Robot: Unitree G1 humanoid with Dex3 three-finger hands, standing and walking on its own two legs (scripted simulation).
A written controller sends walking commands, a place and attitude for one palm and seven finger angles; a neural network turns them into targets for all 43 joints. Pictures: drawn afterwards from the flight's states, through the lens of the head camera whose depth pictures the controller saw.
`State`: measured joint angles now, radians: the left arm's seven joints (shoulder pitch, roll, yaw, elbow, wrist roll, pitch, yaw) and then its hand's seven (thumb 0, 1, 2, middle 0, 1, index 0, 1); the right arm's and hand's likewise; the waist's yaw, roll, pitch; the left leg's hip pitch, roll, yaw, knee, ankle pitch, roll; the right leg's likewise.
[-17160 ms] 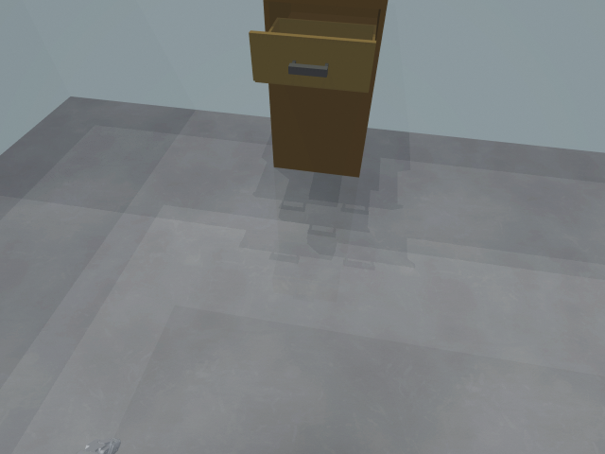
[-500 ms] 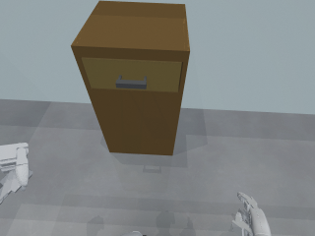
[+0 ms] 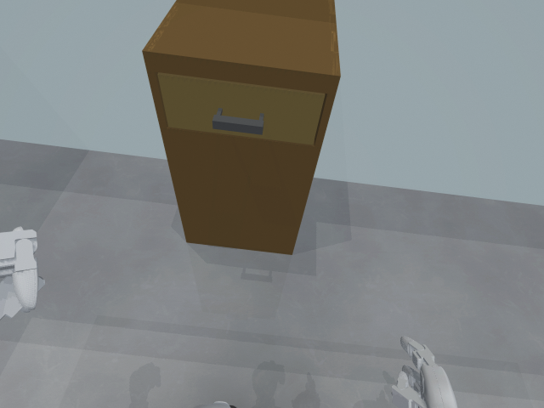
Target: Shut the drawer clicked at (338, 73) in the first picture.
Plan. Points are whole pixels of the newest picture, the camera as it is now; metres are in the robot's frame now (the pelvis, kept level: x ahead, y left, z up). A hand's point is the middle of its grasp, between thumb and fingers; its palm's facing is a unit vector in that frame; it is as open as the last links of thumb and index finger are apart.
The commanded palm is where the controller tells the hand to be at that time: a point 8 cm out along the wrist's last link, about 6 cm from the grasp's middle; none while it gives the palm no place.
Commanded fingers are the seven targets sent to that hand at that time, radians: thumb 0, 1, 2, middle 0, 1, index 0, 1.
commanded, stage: step back with the hand held close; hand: left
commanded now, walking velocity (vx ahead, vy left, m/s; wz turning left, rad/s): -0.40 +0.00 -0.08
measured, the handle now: (239, 119) +0.76 +0.12 -0.06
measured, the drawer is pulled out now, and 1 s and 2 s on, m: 0.00 0.00 0.00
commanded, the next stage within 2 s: stop stepping back and stand still in 0.12 s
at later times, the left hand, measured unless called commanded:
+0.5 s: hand out of the picture +0.10 +0.20 +0.16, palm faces +0.31 -0.84 -0.44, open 3.2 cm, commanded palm +0.04 +0.24 +0.18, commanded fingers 0.00 0.90 0.90 -1.40 -1.60 -1.40 -1.60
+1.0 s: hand out of the picture +0.07 +0.21 +0.17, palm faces +0.36 -0.83 -0.43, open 3.2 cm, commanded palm +0.00 +0.25 +0.18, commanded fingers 0.00 0.90 0.90 -1.40 -1.60 -1.40 -1.60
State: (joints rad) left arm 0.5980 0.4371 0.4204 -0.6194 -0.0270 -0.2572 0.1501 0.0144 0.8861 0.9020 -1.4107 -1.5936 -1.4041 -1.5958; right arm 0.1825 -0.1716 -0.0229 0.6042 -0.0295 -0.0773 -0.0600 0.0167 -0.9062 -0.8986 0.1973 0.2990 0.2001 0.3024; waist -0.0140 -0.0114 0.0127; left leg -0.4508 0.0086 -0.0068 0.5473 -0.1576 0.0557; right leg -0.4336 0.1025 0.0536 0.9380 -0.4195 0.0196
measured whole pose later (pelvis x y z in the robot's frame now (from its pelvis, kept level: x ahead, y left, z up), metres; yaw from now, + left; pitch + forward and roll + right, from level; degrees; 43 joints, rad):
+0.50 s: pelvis -0.11 -0.03 +0.00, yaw -4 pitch +1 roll +0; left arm 0.64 0.39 0.35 -0.53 -0.05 -0.20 0.16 0.01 0.89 0.90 -1.41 -1.59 -1.40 -1.60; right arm 0.28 -0.27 -0.04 0.65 0.02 -0.06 -0.09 0.02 -0.91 -0.90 0.20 0.30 0.20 0.30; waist -0.02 0.00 -0.05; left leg -0.30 -0.01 0.04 0.50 -0.24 0.02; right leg -0.16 0.01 -0.02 0.52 -0.38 -0.02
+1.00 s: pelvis -0.14 -0.02 +0.00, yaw -3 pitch -1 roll +1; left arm 0.57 0.37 0.36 -0.53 -0.02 -0.19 0.17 0.01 0.89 0.90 -1.41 -1.59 -1.40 -1.60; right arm 0.25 -0.16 0.03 0.65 -0.01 -0.12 -0.07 0.02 -0.91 -0.90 0.20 0.30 0.20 0.30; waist -0.02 -0.02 0.01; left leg -0.30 -0.02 0.03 0.51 -0.19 0.03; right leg -0.28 0.02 -0.01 0.74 -0.45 0.00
